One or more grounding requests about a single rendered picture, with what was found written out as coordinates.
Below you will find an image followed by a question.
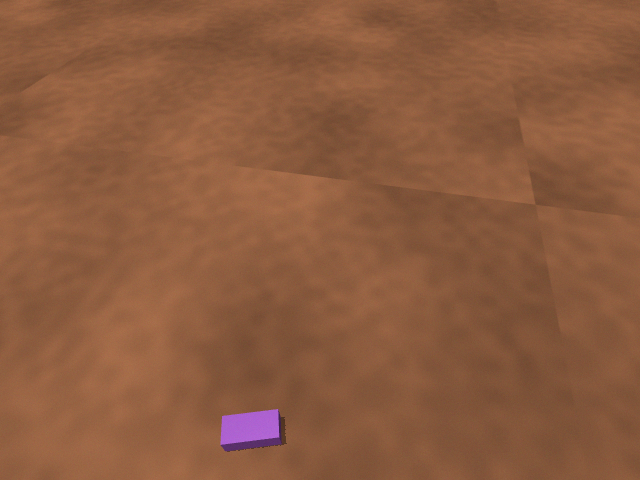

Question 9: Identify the carton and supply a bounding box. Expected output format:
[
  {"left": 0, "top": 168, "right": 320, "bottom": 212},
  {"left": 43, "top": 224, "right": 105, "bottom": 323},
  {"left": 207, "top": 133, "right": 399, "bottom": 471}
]
[{"left": 220, "top": 409, "right": 282, "bottom": 451}]

